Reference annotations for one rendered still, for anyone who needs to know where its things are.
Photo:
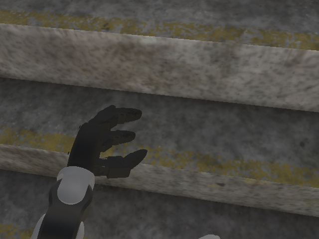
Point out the left robot forearm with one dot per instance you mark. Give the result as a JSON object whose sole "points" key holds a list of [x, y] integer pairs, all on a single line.
{"points": [[69, 204]]}

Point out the robot left hand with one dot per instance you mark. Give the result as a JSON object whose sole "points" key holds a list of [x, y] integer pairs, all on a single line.
{"points": [[96, 136]]}

